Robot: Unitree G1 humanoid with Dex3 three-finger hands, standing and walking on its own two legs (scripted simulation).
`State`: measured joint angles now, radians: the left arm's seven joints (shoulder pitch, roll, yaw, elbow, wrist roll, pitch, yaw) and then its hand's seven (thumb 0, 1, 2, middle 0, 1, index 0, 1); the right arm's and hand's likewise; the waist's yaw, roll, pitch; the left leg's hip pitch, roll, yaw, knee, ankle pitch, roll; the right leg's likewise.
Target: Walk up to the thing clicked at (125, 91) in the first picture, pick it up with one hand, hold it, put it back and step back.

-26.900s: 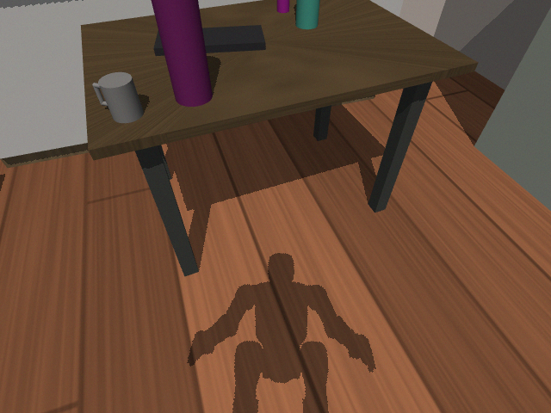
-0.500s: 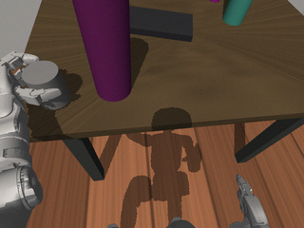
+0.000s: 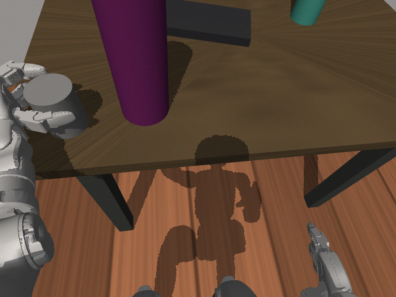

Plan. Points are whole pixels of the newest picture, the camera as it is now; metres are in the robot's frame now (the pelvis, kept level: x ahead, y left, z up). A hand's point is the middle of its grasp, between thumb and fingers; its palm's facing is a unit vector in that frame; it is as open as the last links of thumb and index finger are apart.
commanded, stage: open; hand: left
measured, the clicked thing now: (52, 104) +0.49 +0.25 +0.08
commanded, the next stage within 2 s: withdraw in 0.26 s
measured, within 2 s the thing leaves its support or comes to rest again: neither
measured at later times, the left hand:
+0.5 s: hand (37, 95) +0.49 +0.26 +0.11, palm faces +0.28 -0.96 +0.00, open 16.5 cm
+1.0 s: hand out of the picture +0.47 +0.35 +0.18, palm faces +0.37 -0.91 -0.19, open 17.6 cm
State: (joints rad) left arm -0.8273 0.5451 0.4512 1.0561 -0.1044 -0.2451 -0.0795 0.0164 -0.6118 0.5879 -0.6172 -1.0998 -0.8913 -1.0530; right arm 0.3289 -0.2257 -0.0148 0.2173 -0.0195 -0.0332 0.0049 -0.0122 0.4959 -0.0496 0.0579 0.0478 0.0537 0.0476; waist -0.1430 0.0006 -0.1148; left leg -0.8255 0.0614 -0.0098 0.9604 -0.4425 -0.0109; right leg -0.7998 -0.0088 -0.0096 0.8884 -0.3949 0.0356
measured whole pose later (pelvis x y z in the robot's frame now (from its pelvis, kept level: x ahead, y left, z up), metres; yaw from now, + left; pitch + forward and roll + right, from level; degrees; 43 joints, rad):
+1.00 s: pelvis +0.01 +0.01 +0.02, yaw +0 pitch +14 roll -2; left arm -0.85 0.78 0.45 1.12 0.00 -0.01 -0.17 -0.01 -0.60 0.03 -0.07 -0.07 -0.08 -0.06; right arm 0.32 -0.24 0.00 0.33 0.03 -0.02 0.00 -0.01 0.53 -0.05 0.06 0.05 0.05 0.05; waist -0.09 0.03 -0.12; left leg -0.65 0.05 0.01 0.82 -0.41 0.00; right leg -0.62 -0.02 0.00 0.74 -0.35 0.05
